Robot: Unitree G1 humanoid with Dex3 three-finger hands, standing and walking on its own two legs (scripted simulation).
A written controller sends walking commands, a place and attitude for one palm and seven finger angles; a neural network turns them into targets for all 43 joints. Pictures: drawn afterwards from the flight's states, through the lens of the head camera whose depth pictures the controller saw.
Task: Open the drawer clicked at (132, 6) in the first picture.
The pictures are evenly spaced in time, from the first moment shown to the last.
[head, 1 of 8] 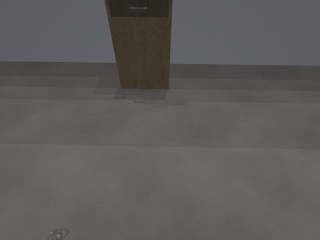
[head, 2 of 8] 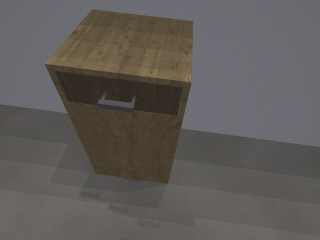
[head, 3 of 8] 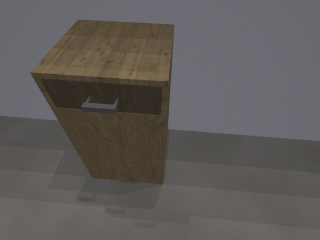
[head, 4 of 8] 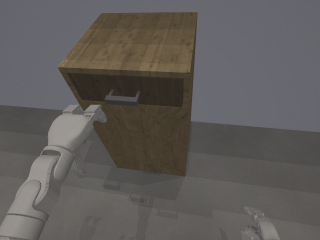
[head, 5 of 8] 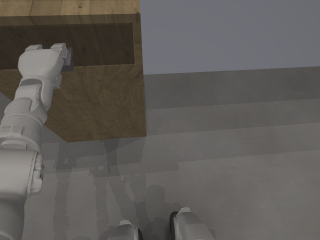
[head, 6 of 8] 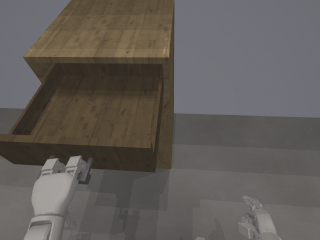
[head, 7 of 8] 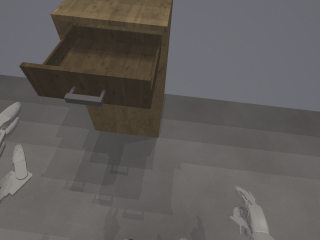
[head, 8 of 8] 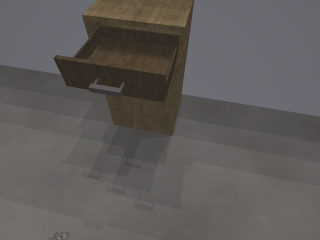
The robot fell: no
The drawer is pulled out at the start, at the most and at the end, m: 0.00 0.30 0.30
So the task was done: yes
